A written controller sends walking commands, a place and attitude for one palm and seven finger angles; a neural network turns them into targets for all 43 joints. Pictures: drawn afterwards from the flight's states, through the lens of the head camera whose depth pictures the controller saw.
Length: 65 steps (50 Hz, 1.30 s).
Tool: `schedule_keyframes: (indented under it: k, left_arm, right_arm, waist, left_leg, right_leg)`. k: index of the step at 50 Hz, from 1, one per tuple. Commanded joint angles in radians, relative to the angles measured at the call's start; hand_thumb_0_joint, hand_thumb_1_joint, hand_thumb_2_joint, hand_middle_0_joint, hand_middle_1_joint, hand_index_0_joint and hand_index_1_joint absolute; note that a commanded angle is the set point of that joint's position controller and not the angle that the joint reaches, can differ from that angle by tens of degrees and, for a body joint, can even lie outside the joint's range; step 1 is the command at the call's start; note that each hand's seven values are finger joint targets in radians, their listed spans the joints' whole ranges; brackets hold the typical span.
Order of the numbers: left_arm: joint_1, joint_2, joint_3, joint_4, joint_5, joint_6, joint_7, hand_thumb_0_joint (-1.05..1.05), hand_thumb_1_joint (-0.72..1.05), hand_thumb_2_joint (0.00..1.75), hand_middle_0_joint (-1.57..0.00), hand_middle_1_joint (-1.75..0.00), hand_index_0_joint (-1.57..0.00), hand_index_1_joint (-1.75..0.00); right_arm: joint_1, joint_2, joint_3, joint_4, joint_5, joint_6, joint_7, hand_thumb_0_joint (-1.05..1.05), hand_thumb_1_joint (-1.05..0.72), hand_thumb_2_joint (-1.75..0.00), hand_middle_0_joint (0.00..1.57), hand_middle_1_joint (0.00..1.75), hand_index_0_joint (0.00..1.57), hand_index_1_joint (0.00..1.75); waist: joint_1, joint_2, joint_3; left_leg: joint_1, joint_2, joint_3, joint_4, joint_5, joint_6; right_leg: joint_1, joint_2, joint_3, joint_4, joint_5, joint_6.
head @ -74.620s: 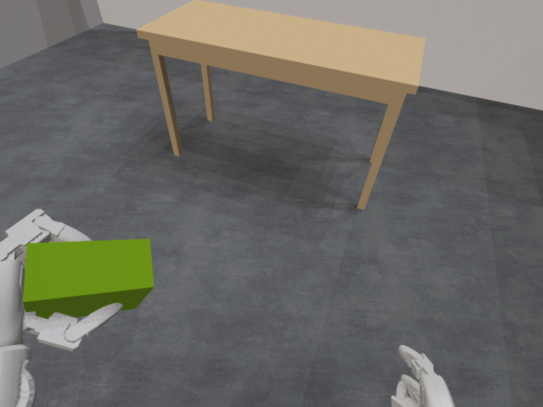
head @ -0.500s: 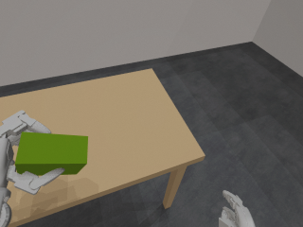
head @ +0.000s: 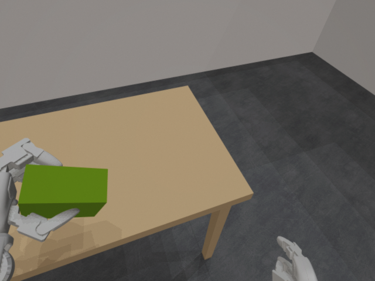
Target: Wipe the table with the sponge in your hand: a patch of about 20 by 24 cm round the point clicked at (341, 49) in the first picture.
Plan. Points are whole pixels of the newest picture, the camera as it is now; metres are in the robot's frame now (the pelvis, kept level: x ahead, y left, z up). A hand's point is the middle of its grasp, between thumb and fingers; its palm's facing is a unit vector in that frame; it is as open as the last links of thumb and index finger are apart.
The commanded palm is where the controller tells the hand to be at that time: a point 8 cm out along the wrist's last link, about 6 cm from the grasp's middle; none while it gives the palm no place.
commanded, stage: shuffle to correct the standing spot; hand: left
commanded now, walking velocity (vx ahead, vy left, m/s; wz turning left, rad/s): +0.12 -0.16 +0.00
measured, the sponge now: (76, 194) +0.23 +0.20 +0.13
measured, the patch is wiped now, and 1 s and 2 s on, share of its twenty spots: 0.00 0.00 0.00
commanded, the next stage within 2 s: none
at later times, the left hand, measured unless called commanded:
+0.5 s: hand (38, 195) +0.21 +0.25 +0.15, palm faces +0.31 -0.86 -0.40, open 9.9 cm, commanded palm +0.16 +0.29 +0.18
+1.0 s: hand (43, 189) +0.22 +0.24 +0.16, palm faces +0.29 -0.86 -0.42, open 9.9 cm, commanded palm +0.17 +0.29 +0.18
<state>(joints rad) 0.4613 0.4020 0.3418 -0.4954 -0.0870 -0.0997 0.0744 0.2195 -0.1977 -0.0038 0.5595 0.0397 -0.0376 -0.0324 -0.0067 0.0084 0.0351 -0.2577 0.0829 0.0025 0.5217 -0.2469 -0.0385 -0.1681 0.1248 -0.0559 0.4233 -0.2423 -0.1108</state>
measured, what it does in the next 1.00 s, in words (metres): stands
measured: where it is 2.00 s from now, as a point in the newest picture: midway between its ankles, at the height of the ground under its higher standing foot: outside the picture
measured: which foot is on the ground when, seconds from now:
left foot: down 0.00-1.00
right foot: down 0.00-1.00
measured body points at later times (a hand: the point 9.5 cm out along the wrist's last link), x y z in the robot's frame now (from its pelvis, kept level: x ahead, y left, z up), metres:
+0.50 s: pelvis +0.00 +0.01 +0.00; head +0.01 +0.01 +0.45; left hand +0.19 +0.29 +0.18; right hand +0.16 -0.22 -0.08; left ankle +0.02 +0.15 -0.74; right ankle -0.01 -0.05 -0.74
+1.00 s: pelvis +0.01 +0.01 +0.00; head +0.02 +0.01 +0.45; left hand +0.20 +0.29 +0.18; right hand +0.17 -0.23 -0.08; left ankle +0.02 +0.15 -0.74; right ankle -0.01 -0.05 -0.74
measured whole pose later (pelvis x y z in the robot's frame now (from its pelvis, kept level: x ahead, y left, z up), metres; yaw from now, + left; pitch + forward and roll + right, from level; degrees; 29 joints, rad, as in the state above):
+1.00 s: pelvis +0.01 +0.01 +0.00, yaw +0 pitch -1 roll -1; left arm 0.49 0.41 0.34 -0.50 -0.09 -0.09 0.07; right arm 0.21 -0.20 0.00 0.56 0.04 -0.03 -0.04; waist -0.01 0.01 0.03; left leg -0.25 0.08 0.01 0.52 -0.25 -0.04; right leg -0.17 0.12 -0.05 0.43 -0.25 -0.10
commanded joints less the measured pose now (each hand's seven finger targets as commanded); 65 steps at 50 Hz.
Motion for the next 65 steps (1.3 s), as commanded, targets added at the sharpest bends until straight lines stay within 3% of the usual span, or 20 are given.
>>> schedule_keyframes:
  k: [1,5,8,10,13,15,21,28,29,36,43,49,51,54,60,65]
  left_arm:
    - [-0.064,0.174,0.135,-0.215,-0.014,-0.072,0.022,0.0,0.1,1.3,-1.2,-1.6,-1.2,-1.6]
    - [-0.074,0.184,0.142,-0.235,-0.015,-0.076,0.021,0.0,0.1,1.3,-1.2,-1.6,-1.2,-1.6]
    - [-0.065,0.178,0.139,-0.232,-0.014,-0.073,0.021,0.0,0.1,1.3,-1.2,-1.6,-1.2,-1.6]
    - [-0.056,0.182,0.141,-0.237,-0.017,-0.075,0.021,0.0,0.1,1.3,-1.2,-1.6,-1.2,-1.6]
    - [-0.043,0.179,0.146,-0.229,-0.017,-0.073,0.021,0.0,0.1,1.3,-1.2,-1.6,-1.2,-1.6]
    - [-0.05,0.178,0.138,-0.227,-0.02,-0.074,0.021,0.0,0.1,1.3,-1.2,-1.6,-1.2,-1.6]
    - [-0.079,0.165,0.123,-0.209,-0.013,-0.071,0.024,0.0,0.1,1.3,-1.2,-1.6,-1.2,-1.6]
    - [-0.121,0.166,0.117,-0.233,-0.006,-0.073,0.029,0.0,0.1,1.3,-1.2,-1.6,-1.2,-1.6]
    - [-0.124,0.173,0.115,-0.238,-0.008,-0.073,0.028,0.0,0.1,1.3,-1.2,-1.6,-1.2,-1.6]
    - [-0.045,0.172,0.131,-0.23,-0.013,-0.073,0.024,0.0,0.1,1.3,-1.2,-1.6,-1.2,-1.6]
    - [-0.031,0.18,0.146,-0.221,-0.022,-0.07,0.023,0.0,0.1,1.3,-1.2,-1.6,-1.2,-1.6]
    - [-0.082,0.175,0.121,-0.257,-0.019,-0.071,0.024,0.0,0.1,1.3,-1.2,-1.6,-1.2,-1.6]
    - [-0.076,0.17,0.121,-0.238,-0.014,-0.068,0.025,0.0,0.1,1.3,-1.2,-1.6,-1.2,-1.6]
    - [-0.076,0.174,0.121,-0.23,-0.017,-0.065,0.026,0.0,0.1,1.3,-1.2,-1.6,-1.2,-1.6]
    - [-0.065,0.17,0.129,-0.21,-0.025,-0.059,0.019,0.0,0.1,1.3,-1.2,-1.6,-1.2,-1.6]
    - [-0.084,0.181,0.138,-0.228,-0.024,-0.066,0.023,0.0,0.1,1.3,-1.2,-1.6,-1.2,-1.6]
  right_arm:
    - [-0.09,-0.119,-0.044,-0.169,0.001,-0.052,-0.007,0.0,-0.9,-0.9,0.2,0.3,0.2,0.3]
    - [-0.096,-0.119,-0.044,-0.168,0.0,-0.052,-0.007,0.0,-0.9,-0.9,0.2,0.3,0.2,0.3]
    - [-0.094,-0.117,-0.046,-0.17,0.002,-0.051,-0.005,0.0,-0.9,-0.9,0.2,0.3,0.2,0.3]
    - [-0.095,-0.117,-0.045,-0.17,0.0,-0.049,-0.006,0.0,-0.9,-0.9,0.2,0.3,0.2,0.3]
    - [-0.091,-0.116,-0.044,-0.171,0.002,-0.044,-0.004,0.0,-0.9,-0.9,0.2,0.3,0.2,0.3]
    - [-0.094,-0.116,-0.042,-0.171,0.002,-0.044,-0.006,0.0,-0.9,-0.9,0.2,0.3,0.2,0.3]
    - [-0.097,-0.111,-0.034,-0.17,0.001,-0.045,-0.012,0.0,-0.9,-0.9,0.2,0.3,0.2,0.3]
    - [-0.097,-0.117,-0.04,-0.161,-0.002,-0.058,-0.012,0.0,-0.9,-0.9,0.2,0.3,0.2,0.3]
    - [-0.101,-0.115,-0.037,-0.157,-0.001,-0.058,-0.013,0.0,-0.9,-0.9,0.2,0.3,0.2,0.3]
    - [-0.094,-0.116,-0.042,-0.17,0.001,-0.055,-0.004,0.0,-0.9,-0.9,0.2,0.3,0.2,0.3]
    - [-0.092,-0.117,-0.041,-0.171,0.001,-0.044,-0.009,0.0,-0.9,-0.9,0.2,0.3,0.2,0.3]
    - [-0.097,-0.119,-0.04,-0.163,0.002,-0.048,-0.014,0.0,-0.9,-0.9,0.2,0.3,0.2,0.3]
    - [-0.097,-0.12,-0.044,-0.167,0.0,-0.05,-0.012,0.0,-0.9,-0.9,0.2,0.3,0.2,0.3]
    - [-0.096,-0.119,-0.043,-0.161,0.004,-0.048,-0.012,0.0,-0.9,-0.9,0.2,0.3,0.2,0.3]
    - [-0.091,-0.122,-0.053,-0.174,0.007,-0.038,-0.007,0.0,-0.9,-0.9,0.2,0.3,0.2,0.3]
    - [-0.104,-0.116,-0.043,-0.175,0.005,-0.039,-0.008,0.0,-0.9,-0.9,0.2,0.3,0.2,0.3]
  waist:
    - [-0.001,0.034,-0.14]
    - [-0.002,0.061,-0.152]
    - [-0.001,0.042,-0.161]
    - [-0.003,0.074,-0.149]
    - [-0.001,0.044,-0.146]
    - [-0.006,0.074,-0.118]
    - [-0.006,0.059,-0.069]
    - [-0.001,0.071,-0.124]
    - [-0.005,0.096,-0.125]
    - [-0.001,0.068,-0.159]
    - [-0.007,0.054,-0.143]
    - [-0.008,0.1,-0.154]
    - [-0.003,0.09,-0.145]
    - [-0.005,0.086,-0.141]
    - [-0.009,0.012,-0.119]
    - [-0.005,0.046,-0.121]
  left_leg:
    - [0.112,0.05,-0.062,-0.024,0.142,0.086]
    - [0.125,0.062,-0.066,-0.025,0.231,0.087]
    - [0.119,0.056,-0.058,-0.005,0.239,0.085]
    - [0.116,0.061,-0.07,-0.026,0.227,0.085]
    - [0.097,0.049,-0.058,-0.009,0.175,0.082]
    - [0.085,0.046,-0.069,-0.034,0.109,0.081]
    - [0.069,0.04,-0.083,-0.075,-0.087,0.087]
    - [0.114,0.057,-0.088,-0.062,0.094,0.091]
    - [0.117,0.061,-0.093,-0.076,0.108,0.091]
    - [0.113,0.063,-0.091,-0.04,0.225,0.085]
    - [0.103,0.048,-0.069,-0.024,0.165,0.079]
    - [0.137,0.07,-0.095,-0.057,0.239,0.087]
    - [0.131,0.078,-0.099,-0.05,0.241,0.09]
    - [0.118,0.062,-0.084,-0.046,0.183,0.084]
    - [0.108,0.042,-0.048,0.02,0.059,0.072]
    - [0.114,0.044,-0.06,-0.014,0.051,0.083]
  right_leg:
    - [-0.034,-0.177,0.169,-0.082,0.234,0.061]
    - [-0.017,-0.173,0.151,-0.056,0.295,0.064]
    - [0.002,-0.178,0.159,-0.063,0.314,0.067]
    - [-0.008,-0.172,0.149,-0.058,0.281,0.058]
    - [0.0,-0.182,0.162,-0.082,0.264,0.063]
    - [-0.032,-0.178,0.16,-0.089,0.193,0.053]
    - [-0.099,-0.169,0.177,-0.135,0.022,0.056]
    - [-0.045,-0.166,0.171,-0.095,0.178,0.062]
    - [-0.044,-0.162,0.157,-0.088,0.178,0.061]
    - [0.005,-0.168,0.14,-0.066,0.251,0.049]
    - [-0.018,-0.179,0.16,-0.083,0.25,0.046]
    - [-0.025,-0.164,0.139,-0.059,0.261,0.055]
    - [-0.023,-0.16,0.139,-0.066,0.25,0.063]
    - [-0.023,-0.169,0.148,-0.085,0.23,0.054]
    - [-0.098,-0.196,0.212,-0.102,0.198,0.037]
    - [-0.099,-0.188,0.207,-0.098,0.169,0.056]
